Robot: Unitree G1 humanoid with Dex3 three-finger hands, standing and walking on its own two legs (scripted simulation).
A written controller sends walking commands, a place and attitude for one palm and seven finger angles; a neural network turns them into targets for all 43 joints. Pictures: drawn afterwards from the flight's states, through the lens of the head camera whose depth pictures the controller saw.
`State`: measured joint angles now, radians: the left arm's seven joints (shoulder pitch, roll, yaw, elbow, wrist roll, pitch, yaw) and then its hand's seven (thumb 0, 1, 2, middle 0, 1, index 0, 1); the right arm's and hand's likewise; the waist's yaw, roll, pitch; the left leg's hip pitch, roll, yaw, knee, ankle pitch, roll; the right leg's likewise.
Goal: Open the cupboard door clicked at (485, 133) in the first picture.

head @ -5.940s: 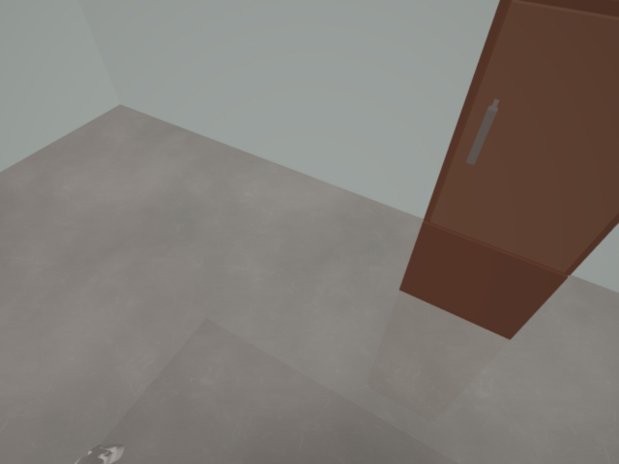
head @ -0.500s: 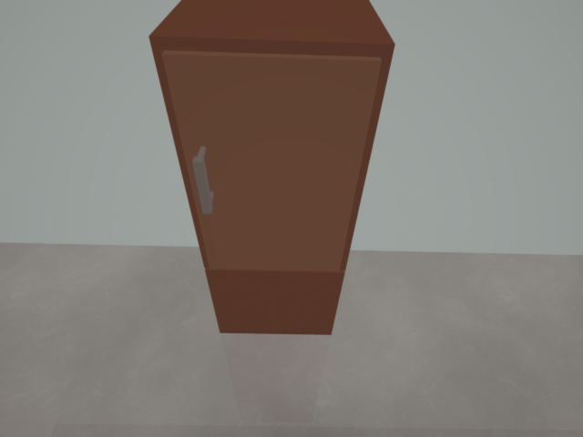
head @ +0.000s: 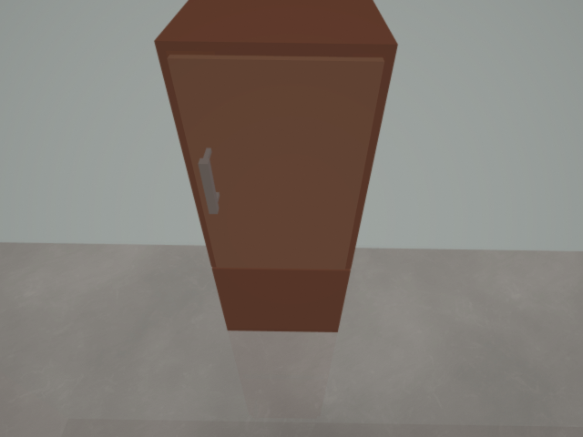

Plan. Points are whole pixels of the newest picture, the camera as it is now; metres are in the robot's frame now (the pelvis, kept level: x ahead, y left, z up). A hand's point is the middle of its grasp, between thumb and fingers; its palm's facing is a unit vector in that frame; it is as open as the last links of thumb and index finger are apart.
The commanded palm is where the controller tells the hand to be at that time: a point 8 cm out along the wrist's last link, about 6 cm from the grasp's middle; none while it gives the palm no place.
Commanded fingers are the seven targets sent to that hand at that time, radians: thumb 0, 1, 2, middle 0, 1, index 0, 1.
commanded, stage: shuffle to correct the standing spot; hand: left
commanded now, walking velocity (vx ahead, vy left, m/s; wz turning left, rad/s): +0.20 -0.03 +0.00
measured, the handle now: (211, 181) +0.61 +0.21 -0.01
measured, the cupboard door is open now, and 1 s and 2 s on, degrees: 0 0 0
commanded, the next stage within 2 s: come to a stop and stand still in 0.24 s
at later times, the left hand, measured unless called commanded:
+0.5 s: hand out of the picture +0.02 +0.14 -0.18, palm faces +0.09 -0.98 -0.16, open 7.4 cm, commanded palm none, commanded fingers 0.00 0.90 0.90 -0.20 -0.30 -0.20 -0.30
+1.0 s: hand out of the picture +0.12 +0.23 -0.15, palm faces +0.05 -0.94 -0.33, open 7.4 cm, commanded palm none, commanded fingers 0.00 0.90 0.90 -0.20 -0.30 -0.20 -0.30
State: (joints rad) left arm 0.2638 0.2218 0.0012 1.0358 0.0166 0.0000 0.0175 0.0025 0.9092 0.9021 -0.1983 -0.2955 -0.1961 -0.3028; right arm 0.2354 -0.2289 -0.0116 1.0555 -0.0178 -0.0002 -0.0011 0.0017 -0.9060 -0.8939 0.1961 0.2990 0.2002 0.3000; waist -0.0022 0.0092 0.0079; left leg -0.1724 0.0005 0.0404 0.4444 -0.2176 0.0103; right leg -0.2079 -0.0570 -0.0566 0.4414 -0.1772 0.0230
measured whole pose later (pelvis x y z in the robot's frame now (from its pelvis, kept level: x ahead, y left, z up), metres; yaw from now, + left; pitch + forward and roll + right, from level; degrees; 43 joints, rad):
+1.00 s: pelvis +0.02 +0.00 -0.01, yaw +1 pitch -3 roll +0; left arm 0.22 0.28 0.05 0.89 0.02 0.01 0.02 0.01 0.91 0.90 -0.20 -0.30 -0.20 -0.30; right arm 0.21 -0.26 -0.06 0.91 -0.02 0.00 -0.03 0.00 -0.91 -0.89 0.20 0.30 0.20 0.30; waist -0.01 0.02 0.02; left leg -0.21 0.02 0.07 0.60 -0.33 0.01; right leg -0.24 -0.06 -0.08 0.60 -0.30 0.01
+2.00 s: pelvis -0.07 +0.01 -0.01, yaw +3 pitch -4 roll +0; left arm 0.35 0.12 0.02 1.07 0.03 0.02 0.02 0.00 0.91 0.90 -0.20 -0.30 -0.20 -0.30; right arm 0.26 -0.15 -0.04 1.09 -0.02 0.02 -0.01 0.00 -0.92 -0.89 0.20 0.30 0.20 0.30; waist 0.01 0.00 0.03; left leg -0.31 -0.02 0.05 0.50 -0.21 0.04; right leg -0.33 -0.04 -0.02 0.51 -0.27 0.02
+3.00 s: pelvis -0.06 +0.05 -0.01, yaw -1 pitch +0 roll -1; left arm 0.40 0.09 0.03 1.14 0.02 0.00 0.00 0.00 0.91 0.90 -0.20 -0.30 -0.20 -0.30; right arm 0.31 -0.15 -0.03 1.07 -0.03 -0.07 -0.03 0.00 -0.91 -0.89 0.20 0.30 0.20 0.30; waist 0.00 -0.02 0.04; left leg -0.21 -0.01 0.13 0.60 -0.40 0.07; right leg -0.25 -0.02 0.00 0.83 -0.47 -0.01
